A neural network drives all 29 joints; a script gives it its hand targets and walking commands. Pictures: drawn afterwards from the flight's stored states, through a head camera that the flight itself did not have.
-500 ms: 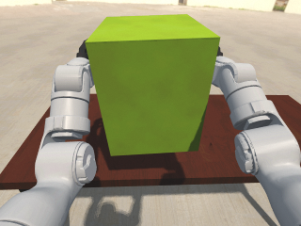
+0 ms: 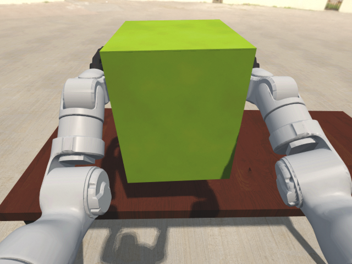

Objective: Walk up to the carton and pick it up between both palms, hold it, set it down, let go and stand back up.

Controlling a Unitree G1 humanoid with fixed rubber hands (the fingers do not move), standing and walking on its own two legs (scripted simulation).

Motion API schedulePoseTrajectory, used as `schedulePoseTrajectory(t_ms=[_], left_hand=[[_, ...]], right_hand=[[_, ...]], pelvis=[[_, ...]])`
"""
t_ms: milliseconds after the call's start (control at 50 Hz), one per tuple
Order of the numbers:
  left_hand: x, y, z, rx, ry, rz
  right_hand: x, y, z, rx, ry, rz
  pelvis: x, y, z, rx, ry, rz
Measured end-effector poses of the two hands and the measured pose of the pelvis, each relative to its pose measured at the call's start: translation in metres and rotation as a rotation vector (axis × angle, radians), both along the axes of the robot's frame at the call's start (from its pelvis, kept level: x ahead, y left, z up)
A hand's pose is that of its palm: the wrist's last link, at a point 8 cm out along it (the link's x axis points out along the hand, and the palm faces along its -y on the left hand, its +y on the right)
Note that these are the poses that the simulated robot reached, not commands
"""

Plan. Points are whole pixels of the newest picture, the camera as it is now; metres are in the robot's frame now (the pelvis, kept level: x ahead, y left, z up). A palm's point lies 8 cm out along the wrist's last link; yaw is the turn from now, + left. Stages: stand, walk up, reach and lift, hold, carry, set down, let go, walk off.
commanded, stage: hold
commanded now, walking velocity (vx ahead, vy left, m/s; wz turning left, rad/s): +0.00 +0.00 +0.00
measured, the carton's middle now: (175, 97) +0.40 +0.00 +0.26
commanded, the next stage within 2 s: none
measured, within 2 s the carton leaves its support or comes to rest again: neither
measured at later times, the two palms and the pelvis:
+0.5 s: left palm (99, 79) +0.37 +0.15 +0.31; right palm (252, 81) +0.37 -0.16 +0.31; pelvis +0.00 +0.00 +0.00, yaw -1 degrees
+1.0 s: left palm (98, 79) +0.37 +0.16 +0.31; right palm (251, 79) +0.37 -0.16 +0.31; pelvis -0.01 +0.00 +0.00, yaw +0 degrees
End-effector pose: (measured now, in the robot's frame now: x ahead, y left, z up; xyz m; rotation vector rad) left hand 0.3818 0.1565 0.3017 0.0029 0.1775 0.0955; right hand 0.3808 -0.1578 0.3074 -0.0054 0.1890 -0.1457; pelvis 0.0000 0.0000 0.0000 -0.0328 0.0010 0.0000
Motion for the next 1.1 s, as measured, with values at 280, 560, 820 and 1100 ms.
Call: schedulePoseTrajectory(t_ms=[280, 560, 820, 1100], left_hand=[[-0.004, -0.008, 0.0, 0.004, -0.025, -0.011], [-0.015, 0.0, 0.01, -0.012, -0.029, 0.017], [-0.012, -0.003, 0.009, -0.016, -0.006, -0.002], [-0.009, 0.003, 0.019, 0.006, -0.042, 0.011]], right_hand=[[-0.007, -0.008, -0.001, 0.047, -0.022, -0.02], [-0.011, -0.001, 0.004, 0.029, -0.023, 0.01], [-0.013, -0.003, 0.008, 0.027, 0.001, -0.01], [-0.007, 0.003, 0.012, 0.02, -0.03, 0.006]], pelvis=[[0.008, 0.004, 0.0, -0.001, -0.014, -0.008], [0.0, 0.001, 0.0, 0.002, -0.029, -0.01], [-0.007, -0.005, 0.0, 0.002, -0.02, 0.003], [-0.003, 0.0, -0.001, -0.003, 0.015, 0.001]])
